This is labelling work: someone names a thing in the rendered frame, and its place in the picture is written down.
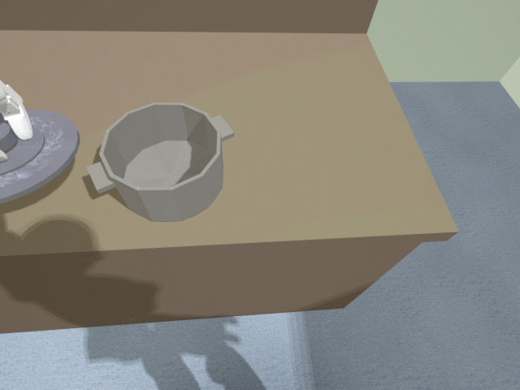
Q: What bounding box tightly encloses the pot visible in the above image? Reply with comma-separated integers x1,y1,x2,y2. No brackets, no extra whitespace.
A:
87,102,234,222

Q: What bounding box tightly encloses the lid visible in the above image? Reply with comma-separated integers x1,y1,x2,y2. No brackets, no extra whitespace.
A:
0,109,80,204

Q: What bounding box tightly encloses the robot left hand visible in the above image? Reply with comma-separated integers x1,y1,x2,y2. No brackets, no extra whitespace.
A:
0,80,33,162

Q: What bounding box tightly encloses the table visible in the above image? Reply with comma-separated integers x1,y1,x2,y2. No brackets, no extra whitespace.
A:
0,0,459,334

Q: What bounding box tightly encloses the knob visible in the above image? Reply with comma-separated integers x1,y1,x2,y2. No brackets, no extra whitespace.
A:
0,122,17,151

